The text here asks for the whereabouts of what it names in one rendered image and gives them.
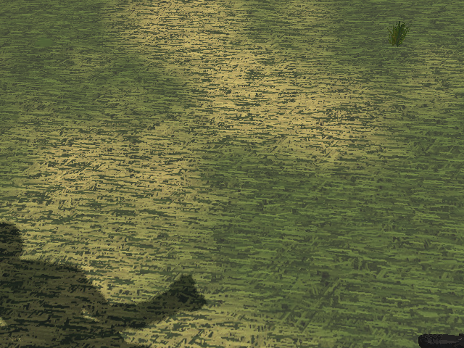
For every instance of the robot right hand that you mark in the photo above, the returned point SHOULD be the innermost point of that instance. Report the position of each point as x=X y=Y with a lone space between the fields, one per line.
x=441 y=341

